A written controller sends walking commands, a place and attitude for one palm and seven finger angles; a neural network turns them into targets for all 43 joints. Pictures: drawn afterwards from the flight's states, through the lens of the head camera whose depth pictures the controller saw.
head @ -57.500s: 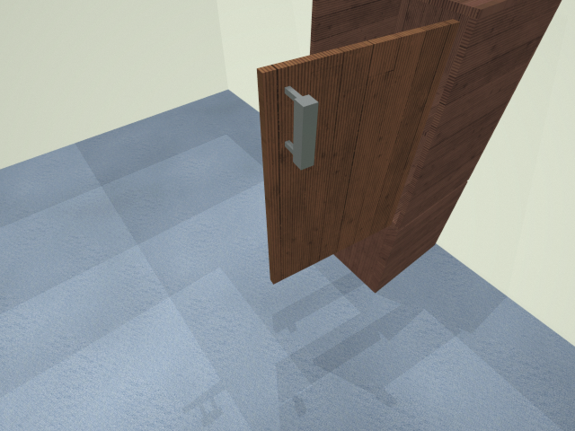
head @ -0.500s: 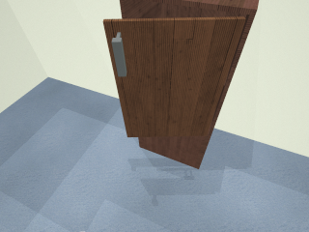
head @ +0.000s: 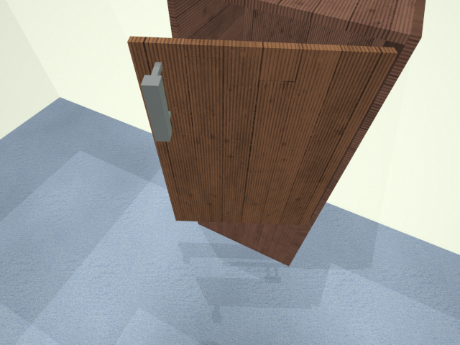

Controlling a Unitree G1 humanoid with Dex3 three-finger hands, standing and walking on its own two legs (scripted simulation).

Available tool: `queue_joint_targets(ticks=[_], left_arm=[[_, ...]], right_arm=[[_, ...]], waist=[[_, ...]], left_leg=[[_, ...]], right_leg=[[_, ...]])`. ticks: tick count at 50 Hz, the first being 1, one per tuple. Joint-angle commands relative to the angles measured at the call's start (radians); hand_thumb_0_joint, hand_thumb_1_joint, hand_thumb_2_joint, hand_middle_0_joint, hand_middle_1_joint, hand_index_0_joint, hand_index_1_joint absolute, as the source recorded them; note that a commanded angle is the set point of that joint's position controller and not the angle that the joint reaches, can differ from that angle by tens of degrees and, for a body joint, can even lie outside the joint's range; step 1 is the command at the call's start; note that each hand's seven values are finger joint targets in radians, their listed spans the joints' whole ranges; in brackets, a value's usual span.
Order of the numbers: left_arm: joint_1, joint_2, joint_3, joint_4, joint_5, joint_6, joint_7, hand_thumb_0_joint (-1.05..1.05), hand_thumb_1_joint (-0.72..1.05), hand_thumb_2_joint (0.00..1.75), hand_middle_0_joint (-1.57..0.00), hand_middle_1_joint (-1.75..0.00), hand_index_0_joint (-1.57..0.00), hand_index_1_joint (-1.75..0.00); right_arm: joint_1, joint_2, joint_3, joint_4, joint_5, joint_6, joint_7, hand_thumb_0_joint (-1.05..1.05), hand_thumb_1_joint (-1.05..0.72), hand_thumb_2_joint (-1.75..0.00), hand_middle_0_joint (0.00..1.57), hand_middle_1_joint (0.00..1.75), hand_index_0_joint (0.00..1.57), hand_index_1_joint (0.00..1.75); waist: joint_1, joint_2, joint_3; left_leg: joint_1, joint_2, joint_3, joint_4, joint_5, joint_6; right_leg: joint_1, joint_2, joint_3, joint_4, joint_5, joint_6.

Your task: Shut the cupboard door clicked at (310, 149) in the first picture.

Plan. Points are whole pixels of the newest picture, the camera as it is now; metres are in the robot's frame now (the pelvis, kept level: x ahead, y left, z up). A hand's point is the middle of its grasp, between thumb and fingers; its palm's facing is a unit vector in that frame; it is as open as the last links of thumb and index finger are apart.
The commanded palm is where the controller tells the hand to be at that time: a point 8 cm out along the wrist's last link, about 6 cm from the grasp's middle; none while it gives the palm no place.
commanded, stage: come to a stop and stand still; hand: left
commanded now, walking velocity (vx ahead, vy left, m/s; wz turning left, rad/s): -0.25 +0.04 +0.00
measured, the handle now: (160, 102) +0.47 +0.16 +0.16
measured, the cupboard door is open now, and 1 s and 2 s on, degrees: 24 24 24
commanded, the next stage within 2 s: look again from close up in 1.12 s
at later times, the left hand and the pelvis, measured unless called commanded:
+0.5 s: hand out of the picture +0.05 +0.21 -0.18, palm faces +0.05 -0.97 -0.24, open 7.4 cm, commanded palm none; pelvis -0.01 +0.01 -0.01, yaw +0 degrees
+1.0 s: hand out of the picture +0.00 +0.24 -0.17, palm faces -0.02 -0.97 -0.23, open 7.4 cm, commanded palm none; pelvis -0.06 +0.05 +0.00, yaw -2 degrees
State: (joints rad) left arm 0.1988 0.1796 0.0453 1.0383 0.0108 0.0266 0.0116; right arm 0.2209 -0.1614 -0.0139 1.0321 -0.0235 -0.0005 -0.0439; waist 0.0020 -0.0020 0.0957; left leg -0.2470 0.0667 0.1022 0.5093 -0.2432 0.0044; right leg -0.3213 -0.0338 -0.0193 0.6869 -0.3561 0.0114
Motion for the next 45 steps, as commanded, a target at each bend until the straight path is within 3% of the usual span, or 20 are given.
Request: queue_joint_targets(ticks=[1,3,4,7,12,16,19,20,21,22,23,24,27,30,31,32,33,36,40,45], left_arm=[[0.145,0.098,0.024,-0.021,0.016,-0.007,0.011,0.0,0.9,0.9,-0.2,-0.3,-0.2,-0.3],[0.084,0.195,0.036,-0.051,0.027,-0.014,0.014,0.0,0.9,0.9,-0.2,-0.3,-0.2,-0.3],[0.066,0.23,0.038,-0.059,0.024,-0.016,0.011,0.0,0.9,0.9,-0.2,-0.3,-0.2,-0.3],[0.036,0.196,0.041,-0.065,0.023,-0.02,0.029,0.0,0.9,0.9,-0.2,-0.3,-0.2,-0.3],[0.075,0.214,0.054,-0.072,0.021,-0.023,0.042,0.0,0.9,0.9,-0.2,-0.3,-0.2,-0.3],[0.042,0.223,0.056,-0.083,0.025,-0.02,0.04,0.0,0.9,0.9,-0.2,-0.3,-0.2,-0.3],[-0.01,0.214,0.049,-0.088,0.016,-0.013,0.034,0.0,0.9,0.9,-0.2,-0.3,-0.2,-0.3],[-0.02,0.268,0.01,-0.163,0.0,-0.025,0.048,0.0,0.9,0.9,-0.2,-0.3,-0.2,-0.3],[0.028,0.177,0.011,-0.208,0.001,-0.011,0.044,0.0,0.9,0.9,-0.2,-0.3,-0.2,-0.3],[0.033,0.147,0.008,-0.203,0.009,-0.002,0.04,0.0,0.9,0.9,-0.2,-0.3,-0.2,-0.3],[0.048,0.14,0.007,-0.209,0.007,0.002,0.033,0.0,0.9,0.9,-0.2,-0.3,-0.2,-0.3],[0.035,0.132,0.002,-0.208,0.015,0.016,0.03,0.0,0.9,0.9,-0.2,-0.3,-0.2,-0.3],[0.105,0.115,-0.003,-0.19,0.026,0.015,0.019,0.0,0.9,0.9,-0.2,-0.3,-0.2,-0.3],[0.183,0.134,-0.005,-0.178,0.028,-0.018,0.017,0.0,0.9,0.9,-0.2,-0.3,-0.2,-0.3],[0.16,0.174,-0.005,-0.191,0.027,-0.031,0.021,0.0,0.9,0.9,-0.2,-0.3,-0.2,-0.3],[0.132,0.204,-0.003,-0.209,0.023,-0.036,0.02,0.0,0.9,0.9,-0.2,-0.3,-0.2,-0.3],[0.082,0.215,0.001,-0.22,0.019,-0.041,0.024,0.0,0.9,0.9,-0.2,-0.3,-0.2,-0.3],[0.024,0.201,0.001,-0.243,0.018,-0.034,0.028,0.0,0.9,0.9,-0.2,-0.3,-0.2,-0.3],[0.086,0.152,-0.01,-0.217,0.012,-0.019,0.03,0.0,0.9,0.9,-0.2,-0.3,-0.2,-0.3],[0.109,0.149,-0.003,-0.168,0.018,-0.018,0.023,0.0,0.9,0.9,-0.2,-0.3,-0.2,-0.3]], right_arm=[[-0.013,-0.168,-0.066,-0.059,0.012,0.017,0.002,0.0,-0.9,-0.9,0.2,0.3,0.2,0.3],[0.027,-0.11,-0.07,-0.072,0.018,0.035,0.017,0.0,-0.9,-0.9,0.2,0.3,0.2,0.3],[0.045,-0.098,-0.072,-0.071,0.018,0.05,0.023,0.0,-0.9,-0.9,0.2,0.3,0.2,0.3],[-0.02,-0.102,-0.068,-0.079,0.015,0.055,0.017,0.0,-0.9,-0.9,0.2,0.3,0.2,0.3],[-0.065,-0.113,-0.056,-0.101,0.017,0.044,0.028,0.0,-0.9,-0.9,0.2,0.3,0.2,0.3],[-0.046,-0.107,-0.051,-0.106,0.02,0.042,0.033,0.0,-0.9,-0.9,0.2,0.3,0.2,0.3],[0.056,-0.115,-0.051,-0.072,0.019,0.034,0.033,0.0,-0.9,-0.9,0.2,0.3,0.2,0.3],[0.027,-0.202,-0.052,-0.17,0.0,0.015,0.044,0.0,-0.9,-0.9,0.2,0.3,0.2,0.3],[-0.015,-0.241,-0.079,-0.212,-0.011,-0.011,0.037,0.0,-0.9,-0.9,0.2,0.3,0.2,0.3],[-0.027,-0.261,-0.09,-0.24,-0.018,0.0,0.032,0.0,-0.9,-0.9,0.2,0.3,0.2,0.3],[-0.026,-0.266,-0.08,-0.267,-0.016,0.016,0.032,0.0,-0.9,-0.9,0.2,0.3,0.2,0.3],[-0.062,-0.229,-0.079,-0.273,-0.014,0.017,0.026,0.0,-0.9,-0.9,0.2,0.3,0.2,0.3],[-0.084,-0.196,-0.061,-0.292,-0.015,0.019,0.027,0.0,-0.9,-0.9,0.2,0.3,0.2,0.3],[-0.052,-0.156,-0.047,-0.285,0.0,0.008,0.027,0.0,-0.9,-0.9,0.2,0.3,0.2,0.3],[-0.011,-0.124,-0.042,-0.286,0.011,0.008,0.026,0.0,-0.9,-0.9,0.2,0.3,0.2,0.3],[0.028,-0.114,-0.042,-0.277,0.013,0.008,0.026,0.0,-0.9,-0.9,0.2,0.3,0.2,0.3],[0.045,-0.113,-0.044,-0.256,0.01,0.011,0.028,0.0,-0.9,-0.9,0.2,0.3,0.2,0.3],[0.09,-0.125,-0.051,-0.217,0.007,0.003,0.033,0.0,-0.9,-0.9,0.2,0.3,0.2,0.3],[0.056,-0.167,-0.05,-0.192,0.001,-0.023,0.032,0.0,-0.9,-0.9,0.2,0.3,0.2,0.3],[0.042,-0.194,-0.058,-0.165,0.004,-0.033,0.02,0.0,-0.9,-0.9,0.2,0.3,0.2,0.3]], waist=[[0.03,0.056,-0.114],[0.002,-0.18,-0.105],[0.003,-0.201,-0.103],[0.021,-0.221,-0.082],[0.057,-0.183,-0.22],[0.037,-0.186,-0.204],[-0.022,-0.178,-0.191],[-0.054,0.107,-0.202],[-0.015,0.289,-0.296],[-0.028,0.377,-0.31],[-0.026,0.27,-0.278],[-0.022,0.298,-0.176],[0.02,0.135,0.043],[0.043,-0.053,0.033],[0.001,-0.152,0.002],[-0.031,-0.138,-0.059],[-0.042,-0.205,-0.092],[-0.055,-0.169,-0.071],[0.004,0.093,-0.045],[0.024,0.062,-0.057]], left_leg=[[-0.009,0.126,-0.082,-0.017,0.329,0.056],[-0.077,-0.046,0.013,0.178,-0.088,-0.024],[-0.06,-0.084,-0.008,0.354,-0.313,-0.032],[-0.212,-0.065,-0.127,0.59,-0.36,-0.026],[-0.252,-0.08,-0.115,0.456,-0.305,-0.062],[-0.155,-0.081,-0.094,0.262,-0.245,-0.062],[0.071,-0.082,-0.062,-0.061,0.017,-0.053],[0.102,-0.028,-0.139,-0.245,0.209,-0.028],[0.16,0.105,-0.226,-0.132,0.356,0.013],[0.204,0.15,-0.244,-0.081,0.484,0.057],[0.122,0.153,-0.21,-0.08,0.327,0.106],[0.011,0.121,-0.213,-0.122,0.214,0.109],[-0.279,0.124,-0.237,-0.166,-0.06,0.118],[-0.24,0.029,-0.164,0.002,-0.085,0.06],[-0.2,-0.046,-0.105,0.093,-0.127,0.026],[-0.104,-0.07,-0.092,0.141,-0.137,0.018],[-0.033,-0.072,-0.093,0.168,-0.133,0.017],[0.044,-0.059,-0.1,0.078,-0.062,0.031],[-0.096,0.088,-0.286,-0.216,-0.092,0.082],[-0.126,0.1,-0.3,-0.285,-0.181,0.083]], right_leg=[[0.134,-0.021,0.031,-0.182,0.356,-0.013],[0.093,-0.249,0.27,-0.302,0.572,-0.128],[0.028,-0.347,0.311,-0.385,0.531,-0.199],[0.13,-0.322,0.311,-0.311,0.831,-0.246],[0.383,-0.297,0.237,-0.238,1.011,-0.213],[0.308,-0.279,0.213,-0.248,0.888,-0.2],[0.154,-0.222,0.172,-0.209,0.605,-0.118],[0.235,-0.133,0.099,-0.034,0.546,-0.05],[0.039,-0.038,-0.011,0.038,0.001,-0.01],[-0.075,-0.004,-0.016,0.102,-0.134,-0.017],[-0.045,-0.012,-0.016,0.098,-0.124,-0.024],[-0.057,0.013,-0.025,0.131,-0.107,-0.022],[0.002,0.012,-0.022,0.127,-0.028,-0.019],[0.056,-0.038,0.071,-0.188,0.127,-0.038],[-0.003,-0.154,0.253,-0.253,0.14,-0.095],[-0.055,-0.24,0.327,-0.305,0.119,-0.157],[-0.095,-0.231,0.317,-0.334,0.054,-0.174],[-0.164,-0.17,0.207,-0.319,-0.056,-0.139],[-0.01,-0.02,0.021,-0.142,0.034,-0.04],[0.078,-0.026,0.019,-0.154,0.097,-0.039]])
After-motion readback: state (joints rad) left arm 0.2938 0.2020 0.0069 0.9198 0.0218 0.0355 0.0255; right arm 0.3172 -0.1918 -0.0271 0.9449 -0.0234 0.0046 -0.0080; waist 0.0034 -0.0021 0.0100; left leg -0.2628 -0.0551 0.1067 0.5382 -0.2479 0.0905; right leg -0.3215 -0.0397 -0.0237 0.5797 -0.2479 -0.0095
